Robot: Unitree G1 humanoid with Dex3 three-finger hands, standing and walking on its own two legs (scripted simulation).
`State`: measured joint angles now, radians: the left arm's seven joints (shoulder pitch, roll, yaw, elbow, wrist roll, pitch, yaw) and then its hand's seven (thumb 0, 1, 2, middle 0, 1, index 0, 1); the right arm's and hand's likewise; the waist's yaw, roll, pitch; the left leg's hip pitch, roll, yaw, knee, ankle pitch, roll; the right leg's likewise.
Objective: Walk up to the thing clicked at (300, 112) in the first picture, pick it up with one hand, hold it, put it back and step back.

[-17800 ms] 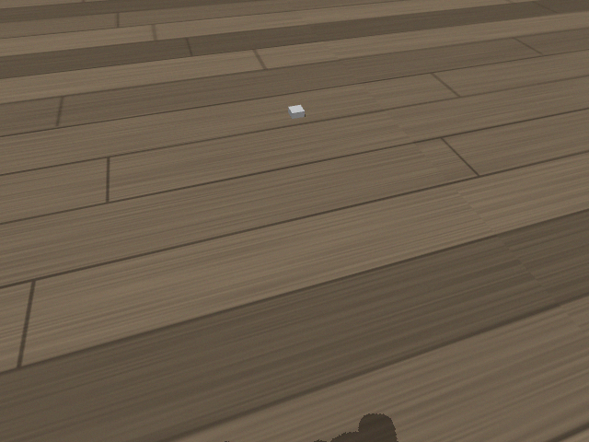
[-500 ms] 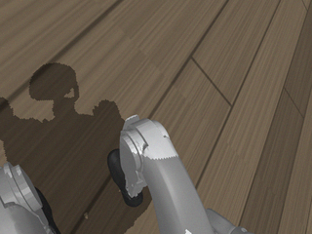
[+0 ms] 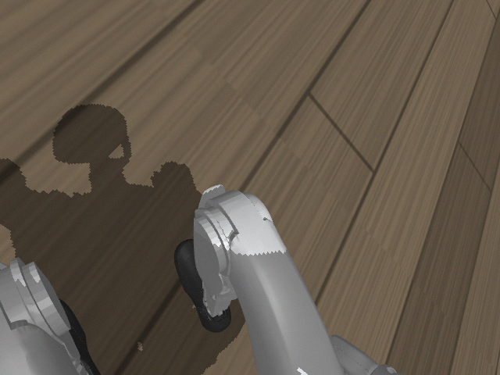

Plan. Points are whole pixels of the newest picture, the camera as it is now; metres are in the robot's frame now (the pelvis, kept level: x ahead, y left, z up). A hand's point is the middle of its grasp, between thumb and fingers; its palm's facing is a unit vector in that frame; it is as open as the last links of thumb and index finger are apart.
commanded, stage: close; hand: left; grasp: from above
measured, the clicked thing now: out of the picture +0.42 +0.37 -0.30
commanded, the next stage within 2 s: settle in 0.22 s
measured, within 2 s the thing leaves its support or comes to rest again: leaves its support in 0.64 s
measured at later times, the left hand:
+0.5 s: hand out of the picture +0.41 +0.36 -0.26, palm faces -0.31 -0.32 -0.90, open 10.2 cm
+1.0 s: hand out of the picture +0.42 +0.37 -0.19, palm faces -0.27 -0.31 -0.91, open 10.2 cm
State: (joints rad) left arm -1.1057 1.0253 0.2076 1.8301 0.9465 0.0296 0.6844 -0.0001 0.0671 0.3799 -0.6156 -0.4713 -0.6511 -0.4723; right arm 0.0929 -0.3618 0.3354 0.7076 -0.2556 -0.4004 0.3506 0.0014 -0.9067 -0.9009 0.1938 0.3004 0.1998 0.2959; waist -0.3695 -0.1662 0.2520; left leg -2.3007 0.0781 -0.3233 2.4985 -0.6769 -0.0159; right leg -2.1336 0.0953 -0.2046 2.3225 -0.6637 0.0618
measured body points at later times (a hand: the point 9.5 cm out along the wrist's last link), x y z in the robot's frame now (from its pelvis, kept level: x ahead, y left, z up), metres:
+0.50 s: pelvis +0.00 +0.00 +0.00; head +0.28 +0.13 +0.32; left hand +0.43 +0.37 -0.21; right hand +0.05 -0.24 -0.05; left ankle +0.07 +0.14 -0.29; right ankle +0.12 -0.12 -0.29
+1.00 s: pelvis +0.01 +0.00 +0.01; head +0.25 +0.11 +0.37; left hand +0.43 +0.38 -0.14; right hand +0.09 -0.25 -0.07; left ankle +0.07 +0.14 -0.29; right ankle +0.12 -0.12 -0.29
